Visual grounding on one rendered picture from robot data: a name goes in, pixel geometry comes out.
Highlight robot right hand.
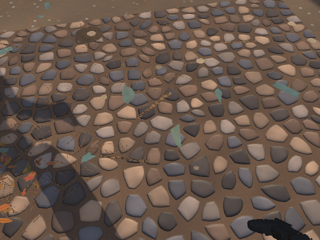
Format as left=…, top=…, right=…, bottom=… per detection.
left=247, top=218, right=313, bottom=240

